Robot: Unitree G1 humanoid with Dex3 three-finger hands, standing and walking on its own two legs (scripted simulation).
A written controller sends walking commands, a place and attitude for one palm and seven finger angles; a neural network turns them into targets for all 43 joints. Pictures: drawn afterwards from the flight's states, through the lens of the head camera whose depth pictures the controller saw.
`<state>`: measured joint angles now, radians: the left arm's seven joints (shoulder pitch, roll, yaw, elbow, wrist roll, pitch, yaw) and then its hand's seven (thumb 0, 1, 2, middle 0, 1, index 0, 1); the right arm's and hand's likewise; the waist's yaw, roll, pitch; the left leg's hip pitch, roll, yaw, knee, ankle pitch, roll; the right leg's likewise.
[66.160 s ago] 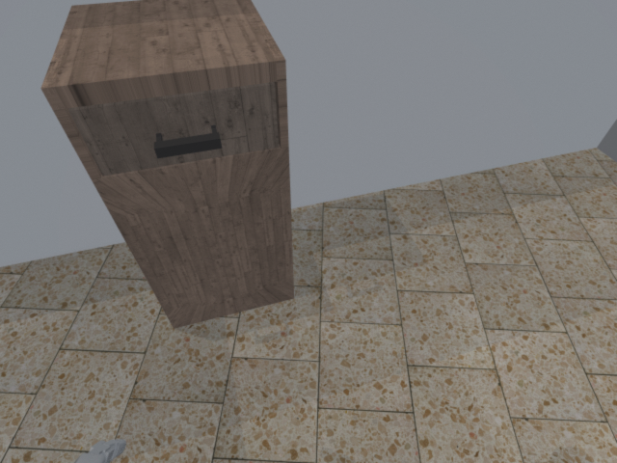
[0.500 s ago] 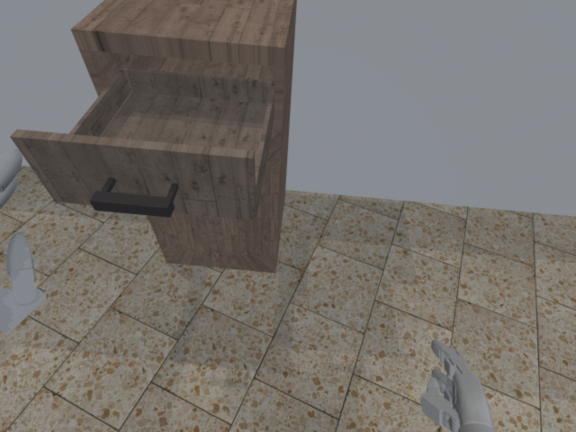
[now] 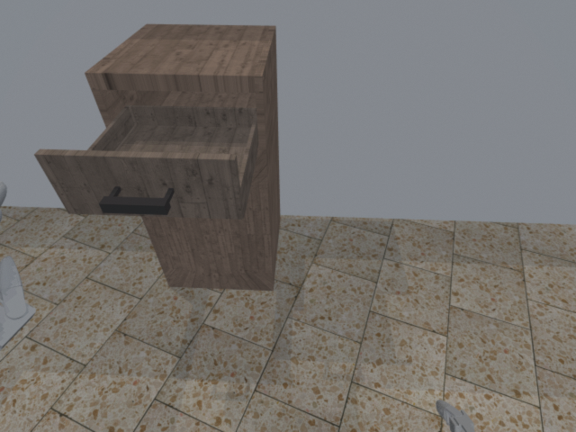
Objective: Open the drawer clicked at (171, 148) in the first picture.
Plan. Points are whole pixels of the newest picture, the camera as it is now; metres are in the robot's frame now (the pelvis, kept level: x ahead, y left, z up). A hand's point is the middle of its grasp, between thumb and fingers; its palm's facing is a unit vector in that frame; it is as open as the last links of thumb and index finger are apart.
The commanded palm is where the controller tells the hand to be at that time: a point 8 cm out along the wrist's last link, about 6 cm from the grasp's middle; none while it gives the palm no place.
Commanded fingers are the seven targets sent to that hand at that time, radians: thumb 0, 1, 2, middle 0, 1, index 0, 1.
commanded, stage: stop stepping back and stand still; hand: left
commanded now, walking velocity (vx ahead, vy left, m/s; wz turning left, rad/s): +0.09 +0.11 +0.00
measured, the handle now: (139, 198) +0.56 +0.31 +0.02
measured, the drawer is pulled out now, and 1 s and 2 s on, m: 0.30 0.30 0.30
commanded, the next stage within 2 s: let the arm hang, fingers relaxed in 0.20 s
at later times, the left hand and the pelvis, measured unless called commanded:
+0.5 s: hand out of the picture +0.15 +0.23 -0.07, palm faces +0.08 -0.93 -0.36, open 7.4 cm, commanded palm none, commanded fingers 0.00 0.90 0.90 -0.20 -0.30 -0.20 -0.30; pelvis -0.01 +0.01 -0.01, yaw +3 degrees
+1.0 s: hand out of the picture -0.05 +0.25 -0.15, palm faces +0.05 -0.95 -0.32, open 7.4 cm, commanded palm none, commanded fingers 0.00 0.90 0.90 -0.20 -0.30 -0.20 -0.30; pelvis -0.02 +0.01 +0.01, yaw +2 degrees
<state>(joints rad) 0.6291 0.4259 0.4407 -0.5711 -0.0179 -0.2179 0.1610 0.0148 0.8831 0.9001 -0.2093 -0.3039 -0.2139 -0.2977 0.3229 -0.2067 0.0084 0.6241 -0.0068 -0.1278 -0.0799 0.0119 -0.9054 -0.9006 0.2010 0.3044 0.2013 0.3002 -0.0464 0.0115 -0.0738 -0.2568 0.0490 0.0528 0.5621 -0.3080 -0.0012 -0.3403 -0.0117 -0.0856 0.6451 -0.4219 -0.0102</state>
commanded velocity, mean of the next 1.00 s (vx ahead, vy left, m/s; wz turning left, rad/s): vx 0.01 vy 0.02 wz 0.00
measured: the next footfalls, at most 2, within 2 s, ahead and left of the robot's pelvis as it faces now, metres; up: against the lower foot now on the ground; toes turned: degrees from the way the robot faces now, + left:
left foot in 0.26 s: +0.05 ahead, +0.13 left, +0.00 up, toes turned +4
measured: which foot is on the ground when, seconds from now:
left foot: down 0.00-0.00, up 0.02-0.24, down 0.26-1.00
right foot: down 0.00-1.00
